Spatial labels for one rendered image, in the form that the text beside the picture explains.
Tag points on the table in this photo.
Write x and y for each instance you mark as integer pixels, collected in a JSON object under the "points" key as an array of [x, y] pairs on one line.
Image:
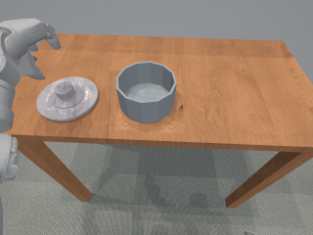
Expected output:
{"points": [[231, 94]]}

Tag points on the left robot hand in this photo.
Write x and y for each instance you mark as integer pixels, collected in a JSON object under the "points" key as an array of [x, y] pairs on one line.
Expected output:
{"points": [[33, 31]]}

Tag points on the pot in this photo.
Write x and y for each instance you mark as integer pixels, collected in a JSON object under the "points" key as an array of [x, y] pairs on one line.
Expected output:
{"points": [[146, 91]]}

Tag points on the robot left forearm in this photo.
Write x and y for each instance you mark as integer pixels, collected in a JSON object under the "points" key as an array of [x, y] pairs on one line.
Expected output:
{"points": [[12, 47]]}

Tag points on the knob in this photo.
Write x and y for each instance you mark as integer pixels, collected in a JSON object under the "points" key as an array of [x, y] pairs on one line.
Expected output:
{"points": [[64, 90]]}

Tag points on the robot left upper arm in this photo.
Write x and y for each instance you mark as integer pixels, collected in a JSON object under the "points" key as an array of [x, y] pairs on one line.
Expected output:
{"points": [[8, 164]]}

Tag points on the lid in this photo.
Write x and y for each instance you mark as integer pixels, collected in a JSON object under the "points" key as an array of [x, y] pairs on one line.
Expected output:
{"points": [[50, 106]]}

